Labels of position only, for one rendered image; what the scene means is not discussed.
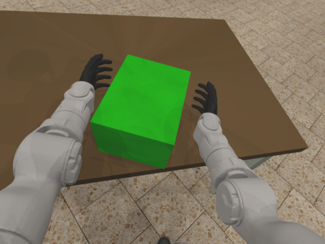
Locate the left robot hand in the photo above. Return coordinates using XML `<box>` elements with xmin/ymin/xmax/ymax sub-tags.
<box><xmin>79</xmin><ymin>53</ymin><xmax>113</xmax><ymax>90</ymax></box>

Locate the robot right upper arm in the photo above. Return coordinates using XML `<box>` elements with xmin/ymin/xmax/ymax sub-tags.
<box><xmin>216</xmin><ymin>177</ymin><xmax>325</xmax><ymax>244</ymax></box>

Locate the right robot forearm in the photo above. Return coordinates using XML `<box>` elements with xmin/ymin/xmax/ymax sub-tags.
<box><xmin>193</xmin><ymin>113</ymin><xmax>278</xmax><ymax>210</ymax></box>

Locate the left robot forearm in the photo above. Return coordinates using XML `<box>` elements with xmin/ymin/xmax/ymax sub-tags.
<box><xmin>13</xmin><ymin>81</ymin><xmax>95</xmax><ymax>177</ymax></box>

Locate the robot left upper arm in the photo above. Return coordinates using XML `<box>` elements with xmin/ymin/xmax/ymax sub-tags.
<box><xmin>0</xmin><ymin>132</ymin><xmax>82</xmax><ymax>244</ymax></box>

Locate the carton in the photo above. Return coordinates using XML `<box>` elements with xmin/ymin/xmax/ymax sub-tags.
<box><xmin>90</xmin><ymin>54</ymin><xmax>191</xmax><ymax>169</ymax></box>

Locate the right robot hand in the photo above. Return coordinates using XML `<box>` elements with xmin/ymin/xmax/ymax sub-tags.
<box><xmin>191</xmin><ymin>81</ymin><xmax>217</xmax><ymax>115</ymax></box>

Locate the table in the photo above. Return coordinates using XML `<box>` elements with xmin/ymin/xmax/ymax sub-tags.
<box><xmin>0</xmin><ymin>10</ymin><xmax>308</xmax><ymax>195</ymax></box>

